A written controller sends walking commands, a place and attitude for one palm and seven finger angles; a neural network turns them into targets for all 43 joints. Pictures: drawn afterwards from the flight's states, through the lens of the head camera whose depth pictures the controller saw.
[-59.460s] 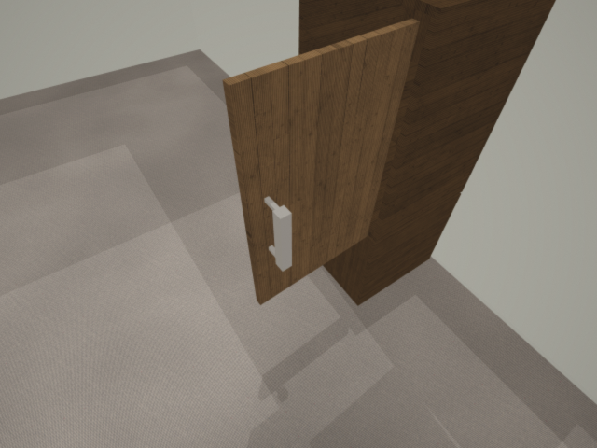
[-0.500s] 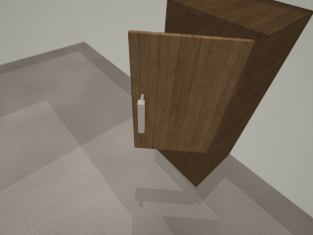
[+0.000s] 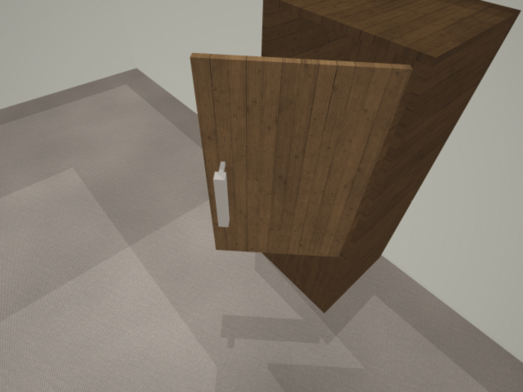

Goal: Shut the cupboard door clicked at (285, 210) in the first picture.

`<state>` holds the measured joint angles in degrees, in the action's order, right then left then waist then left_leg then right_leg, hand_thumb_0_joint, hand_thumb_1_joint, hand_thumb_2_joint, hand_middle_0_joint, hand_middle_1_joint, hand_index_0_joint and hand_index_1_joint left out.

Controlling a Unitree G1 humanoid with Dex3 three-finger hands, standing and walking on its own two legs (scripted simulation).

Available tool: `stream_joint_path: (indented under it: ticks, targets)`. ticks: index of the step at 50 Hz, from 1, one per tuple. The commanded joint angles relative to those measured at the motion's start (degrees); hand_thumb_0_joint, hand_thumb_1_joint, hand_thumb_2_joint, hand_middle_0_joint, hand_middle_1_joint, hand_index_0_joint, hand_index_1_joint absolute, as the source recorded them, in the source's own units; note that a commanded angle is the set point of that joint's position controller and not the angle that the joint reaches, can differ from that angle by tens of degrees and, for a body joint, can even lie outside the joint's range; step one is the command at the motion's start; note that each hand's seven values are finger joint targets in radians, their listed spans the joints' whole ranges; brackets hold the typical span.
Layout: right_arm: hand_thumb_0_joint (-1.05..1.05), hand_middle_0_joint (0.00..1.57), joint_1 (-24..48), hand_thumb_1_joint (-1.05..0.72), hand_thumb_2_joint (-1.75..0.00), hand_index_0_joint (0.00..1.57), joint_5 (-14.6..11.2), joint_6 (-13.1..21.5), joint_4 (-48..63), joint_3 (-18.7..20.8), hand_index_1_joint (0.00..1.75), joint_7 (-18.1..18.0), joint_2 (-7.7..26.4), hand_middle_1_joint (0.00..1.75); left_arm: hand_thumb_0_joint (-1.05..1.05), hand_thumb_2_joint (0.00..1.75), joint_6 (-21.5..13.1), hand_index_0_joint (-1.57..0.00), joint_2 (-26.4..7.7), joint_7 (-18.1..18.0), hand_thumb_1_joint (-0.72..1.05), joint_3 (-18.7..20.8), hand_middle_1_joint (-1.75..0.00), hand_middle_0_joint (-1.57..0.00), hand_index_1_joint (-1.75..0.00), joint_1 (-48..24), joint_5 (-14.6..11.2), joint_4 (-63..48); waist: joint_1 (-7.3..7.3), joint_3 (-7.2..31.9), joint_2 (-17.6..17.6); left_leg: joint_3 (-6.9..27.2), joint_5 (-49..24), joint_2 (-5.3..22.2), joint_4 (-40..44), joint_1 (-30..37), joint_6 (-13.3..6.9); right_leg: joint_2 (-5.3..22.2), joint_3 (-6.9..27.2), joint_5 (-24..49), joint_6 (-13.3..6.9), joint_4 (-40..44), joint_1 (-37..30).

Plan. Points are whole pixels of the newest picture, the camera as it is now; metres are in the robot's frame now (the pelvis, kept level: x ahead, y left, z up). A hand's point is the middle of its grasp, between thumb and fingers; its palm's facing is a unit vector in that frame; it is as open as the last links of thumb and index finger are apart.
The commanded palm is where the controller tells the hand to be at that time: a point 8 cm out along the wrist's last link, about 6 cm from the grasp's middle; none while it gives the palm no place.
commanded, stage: shuffle to correct the standing spot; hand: left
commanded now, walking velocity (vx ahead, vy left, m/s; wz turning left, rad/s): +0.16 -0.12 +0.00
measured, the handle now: (223, 194) +0.55 +0.12 -0.07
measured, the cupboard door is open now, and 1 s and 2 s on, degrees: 45 45 45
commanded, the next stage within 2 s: come to a stop and stand still in 0.34 s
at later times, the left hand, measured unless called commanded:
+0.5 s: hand out of the picture +0.05 +0.10 -0.19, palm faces +0.02 -0.99 -0.13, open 7.4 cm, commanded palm none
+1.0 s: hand out of the picture +0.16 +0.15 -0.19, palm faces +0.01 -0.97 -0.26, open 7.3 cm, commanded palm none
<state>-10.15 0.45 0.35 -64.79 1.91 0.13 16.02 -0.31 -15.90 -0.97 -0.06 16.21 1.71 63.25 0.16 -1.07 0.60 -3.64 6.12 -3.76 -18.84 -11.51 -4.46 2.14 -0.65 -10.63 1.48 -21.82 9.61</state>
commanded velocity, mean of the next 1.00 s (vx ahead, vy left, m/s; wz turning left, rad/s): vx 0.00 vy -0.04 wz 0.00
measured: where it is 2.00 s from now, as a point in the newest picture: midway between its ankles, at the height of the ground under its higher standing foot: outside the picture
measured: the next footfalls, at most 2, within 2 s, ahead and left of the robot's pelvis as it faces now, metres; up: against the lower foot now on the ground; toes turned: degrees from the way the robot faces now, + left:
right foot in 0.84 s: +0.16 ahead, -0.18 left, +0.00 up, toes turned -2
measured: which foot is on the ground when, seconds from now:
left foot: down 0.00-1.00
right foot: down 0.00-0.66, up 0.68-0.82, down 0.84-1.00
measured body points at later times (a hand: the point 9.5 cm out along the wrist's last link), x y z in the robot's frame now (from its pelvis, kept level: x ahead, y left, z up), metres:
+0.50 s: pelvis +0.09 -0.05 -0.02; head +0.11 -0.04 +0.43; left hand +0.06 +0.15 -0.18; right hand +0.07 -0.26 -0.18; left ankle +0.05 +0.06 -0.74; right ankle +0.01 -0.14 -0.74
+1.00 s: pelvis +0.11 -0.05 -0.02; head +0.14 -0.05 +0.43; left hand +0.16 +0.20 -0.17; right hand +0.14 -0.28 -0.17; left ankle +0.08 +0.05 -0.75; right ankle +0.11 -0.18 -0.74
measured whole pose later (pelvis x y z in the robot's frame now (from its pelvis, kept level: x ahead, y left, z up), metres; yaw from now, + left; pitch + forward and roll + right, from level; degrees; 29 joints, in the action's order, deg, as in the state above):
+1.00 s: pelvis +0.11 -0.05 -0.02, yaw +0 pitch -1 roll +0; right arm -12.5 1.0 -0.9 -60.0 2.9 -1.7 9.1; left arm 1.5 -11.5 -3.1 1.4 12.9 1.4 56.3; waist -0.9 -4.8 0.3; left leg -3.6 18.8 0.1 -35.0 -12.2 -1.1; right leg 2.8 -2.4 -19.1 0.9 -37.1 16.0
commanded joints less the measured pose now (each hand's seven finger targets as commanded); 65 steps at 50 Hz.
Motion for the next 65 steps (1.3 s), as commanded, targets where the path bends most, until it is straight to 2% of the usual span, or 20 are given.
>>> stream_joint_path:
  ticks: [1, 11, 21, 25, 28, 31, 33, 36, 40, 42, 44, 46, 47, 49, 50, 52, 54, 56, 58, 65]
  targets:
    - [0.0, 0.2, -0.1, -0.9, -0.9, 0.2, 0.2, 0.8, 2.0, 0.4, 0.3, -0.5, 6.2, 0.3, 0.0, 0.9, -0.9, -0.2, -4.9, -0.5, 0.9, 0.7, -0.3, -0.2, -0.3, 2.4, -0.4, -1.4, -0.41, -0.9, 0.5, 11.4, 16.5, 10.3, 7.1, 0.6, 2.7, 4.5, 5.1, -8.5, -2.4, 5.6, 4.2]
    - [0.0, 0.2, -4.1, -0.9, -0.9, 0.2, 0.4, 1.0, 0.7, -0.6, 0.3, -1.1, 2.0, 0.3, 0.0, 0.9, -0.4, -0.2, -0.3, -0.2, 0.9, 0.2, -0.3, -0.2, -0.3, 6.2, -0.5, -0.3, -0.22, -4.2, -0.4, 9.7, 15.2, 11.5, 2.6, -0.8, 1.8, 2.8, 4.4, -6.9, -3.2, 1.0, 4.9]
    - [0.0, 0.2, -7.9, -0.9, -0.9, 0.2, 0.3, 1.9, -0.3, 0.1, 0.3, -2.9, -1.8, 0.3, 0.0, 0.9, -0.3, -0.2, 2.0, -0.5, 0.9, 2.1, -0.3, -0.2, -0.3, 11.9, -0.5, 0.5, 0.28, -0.6, 3.2, 1.7, -2.3, 9.9, -14.5, -3.7, 1.8, 4.1, 5.6, 11.7, -6.2, -4.1, -3.3]
    - [0.0, 0.2, -3.6, -0.9, -0.9, 0.2, 0.3, 1.4, 1.9, -0.6, 0.3, -3.3, -5.6, 0.3, 0.0, 0.9, -0.7, -0.2, 2.8, -1.6, 0.9, 2.3, -0.3, -0.2, -0.3, 14.4, -0.3, 1.1, 1.7, -4.8, 6.6, -1.1, 20.4, 6.6, -25.1, -15.6, 4.4, 11.2, 12.3, 44.3, -11.6, -2.0, -10.0]
    - [0.0, 0.2, -7.2, -0.9, -0.9, 0.2, -0.4, 0.8, 0.9, -0.8, 0.3, -3.5, -6.5, 0.3, 0.0, 0.9, -0.9, -0.2, 2.6, -2.3, 0.9, 1.8, -0.3, -0.2, -0.3, 10.5, -0.7, 0.1, -1.65, -2.5, 1.6, -0.9, 8.6, 6.7, -10.5, -4.5, 4.4, 8.9, 7.0, 56.8, -8.1, -7.9, -6.7]
    - [0.0, 0.2, -16.5, -0.9, -0.9, 0.2, -0.3, 0.9, -1.3, 0.7, 0.3, -4.4, -1.5, 0.3, 0.0, 0.9, -0.5, -0.2, 3.7, -3.0, 0.9, 1.8, -0.3, -0.2, -0.3, 7.7, -1.7, -2.8, -3.94, 4.8, -7.9, 6.0, -49.1, 16.1, -13.4, 17.4, -1.9, 0.9, 0.2, 24.4, -0.8, -16.5, 6.9]
    - [0.0, 0.2, -13.9, -0.9, -0.9, 0.2, -0.3, 0.6, -1.7, 0.3, 0.3, -4.5, -2.1, 0.3, 0.0, 0.9, 0.5, -0.2, 4.9, -3.2, 0.9, 2.0, -0.3, -0.2, -0.3, 5.1, -1.6, -3.6, -2.79, -1.0, -14.6, 10.4, -63.1, 21.7, -7.6, 14.7, -6.7, -0.8, 1.0, -18.4, -0.5, -22.3, 12.3]
    - [0.0, 0.2, -8.9, -0.9, -0.9, 0.2, 0.4, 0.3, 1.1, 0.7, 0.3, -4.1, -1.0, 0.3, 0.0, 0.9, 1.2, -0.2, 5.7, -2.4, 0.9, 2.4, -0.3, -0.2, -0.3, 4.3, -0.9, -4.1, -0.73, -3.4, -8.0, 8.7, -47.1, 20.5, -5.3, 8.8, -6.5, 0.8, 1.2, -17.6, -1.3, -20.2, 10.3]
    - [0.0, 0.2, -5.2, -0.9, -0.9, 0.2, 0.2, -0.5, 3.5, 1.8, 0.3, -3.4, 0.9, 0.3, 0.0, 0.9, 1.0, -0.2, 4.8, -1.7, 0.9, 2.9, -0.3, -0.2, -0.3, 8.8, -0.2, -3.7, 2.06, 2.2, -1.2, 3.9, -27.0, 14.9, -11.4, 5.2, -0.4, 0.7, -1.9, 7.4, -1.2, -6.1, 0.5]
    - [0.0, 0.2, -7.3, -0.9, -0.9, 0.2, -0.3, -1.0, 4.4, 1.9, 0.3, -2.9, -2.8, 0.3, 0.0, 0.9, 0.3, -0.2, -0.3, -1.8, 0.9, 3.5, -0.3, -0.2, -0.3, 6.3, 0.0, -4.6, 0.14, 3.2, 9.9, -0.8, 3.0, 6.1, -18.1, -2.0, 4.5, 12.1, 9.8, 35.1, -6.6, -3.6, -2.9]
    - [0.0, 0.2, -6.6, -0.9, -0.9, 0.2, -0.2, -2.1, 4.1, 1.8, 0.3, -2.7, -5.2, 0.3, 0.0, 0.9, 0.6, -0.2, -2.0, -1.6, 0.9, 3.4, -0.3, -0.2, -0.3, 2.3, -0.2, -5.8, -0.27, -0.4, 10.5, 0.5, 22.7, 4.7, -25.2, -3.0, 5.0, 16.4, 10.8, 29.7, -12.1, 0.2, 3.1]
    - [0.0, 0.2, -6.3, -0.9, -0.9, 0.2, 0.0, -2.1, 4.1, 1.4, 0.3, -2.5, -5.6, 0.3, 0.0, 0.9, 0.7, -0.2, -1.2, -1.7, 0.9, 3.2, -0.3, -0.2, -0.3, -1.0, 0.1, -6.4, -0.89, -2.4, 12.1, 1.6, 21.9, 6.0, -22.1, -3.6, 4.8, 14.1, 9.2, 27.0, -11.6, -0.6, 5.0]
    - [0.0, 0.2, -5.0, -0.9, -0.9, 0.2, 1.0, -0.7, 11.0, 1.1, 0.3, -1.6, 0.5, 0.3, 0.0, 0.9, 0.4, -0.2, -7.1, -2.6, 0.9, 2.5, -0.3, -0.2, -0.3, -0.5, 0.5, -9.4, -2.95, 1.0, 8.3, 5.3, 8.2, 5.4, -6.7, -6.5, 3.9, 8.7, 7.8, 33.9, -7.2, -12.7, -5.7]
    - [0.0, 0.2, -7.1, -0.9, -0.9, 0.2, 1.0, 1.7, 9.5, 3.3, 0.3, -2.4, 3.2, 0.3, 0.0, 0.9, 0.8, -0.2, -0.3, -3.0, 0.9, 2.3, -0.3, -0.2, -0.3, -0.5, -1.1, -13.1, -1.27, 11.7, -10.2, 10.9, -36.2, 15.6, -8.7, 10.9, 0.8, 0.3, -1.8, 2.4, -2.5, -22.3, 7.9]
    - [0.0, 0.2, -8.3, -0.9, -0.9, 0.2, 0.9, 1.1, 10.5, 3.4, 0.3, -2.6, 4.5, 0.3, 0.0, 0.9, 0.8, -0.2, -0.3, -2.6, 0.9, 1.9, -0.3, -0.2, -0.3, -1.5, -1.1, -14.3, -1.94, 11.2, -11.3, 10.9, -40.6, 17.4, -9.7, 14.0, -1.8, -0.6, -0.6, -12.0, -2.5, -21.4, 12.8]
    - [0.0, 0.2, -4.0, -0.9, -0.9, 0.2, 1.1, 0.2, 12.5, 2.7, 0.3, -2.6, 3.1, 0.3, 0.0, 0.9, 1.6, -0.2, 0.0, -2.1, 0.9, 1.9, -0.3, -0.2, -0.3, -1.3, -0.5, -14.5, -0.37, 2.3, -12.7, 9.7, -27.6, 17.4, -8.2, 3.3, -3.7, 0.0, -0.1, -14.9, -2.6, -18.8, 12.0]
    - [0.0, 0.2, -0.5, -0.9, -0.9, 0.2, 1.0, 0.3, 14.0, 2.5, 0.3, -2.4, 2.6, 0.3, 0.0, 0.9, 0.8, -0.2, -1.4, -1.5, 0.9, 2.7, -0.3, -0.2, -0.3, 2.9, -0.2, -12.8, 2.14, -2.8, -6.1, 7.5, -13.8, 13.1, -11.1, -6.8, -0.3, 0.4, 0.6, 1.1, -3.4, -10.3, 6.5]
    - [0.0, 0.2, -2.6, -0.9, -0.9, 0.2, 0.4, 0.6, 14.8, 2.5, 0.3, -2.3, 1.6, 0.3, 0.0, 0.9, -0.4, -0.2, -5.4, -1.6, 0.9, 3.4, -0.3, -0.2, -0.3, 2.2, -0.2, -13.0, 0.01, -1.4, 4.6, 3.1, 3.9, 7.0, -14.8, -8.5, 2.5, 7.3, 9.7, 13.9, -6.8, -6.3, 4.4]
    - [0.0, 0.2, -4.3, -0.9, -0.9, 0.2, 0.5, 0.0, 14.2, 2.1, 0.3, -1.8, 0.9, 0.3, 0.0, 0.9, -1.0, -0.2, -7.3, -1.6, 0.9, 3.3, -0.3, -0.2, -0.3, -0.7, -0.5, -13.8, -1.6, 0.4, 9.8, 2.4, 13.4, 5.1, -15.8, -5.3, 2.9, 10.3, 13.4, 3.7, -8.7, -1.2, 6.4]
    - [0.0, 0.2, -1.5, -0.9, -0.9, 0.2, 0.9, 1.4, 13.5, 2.1, 0.3, -1.0, 5.5, 0.3, 0.0, 0.9, -0.7, -0.2, -6.8, -1.2, 0.9, 2.9, -0.3, -0.2, -0.3, -4.9, -0.7, -15.1, -0.59, -0.3, -1.6, 7.1, 6.7, 9.3, -4.7, -4.4, 1.0, 3.1, 4.7, -2.9, -4.1, -3.8, 6.2]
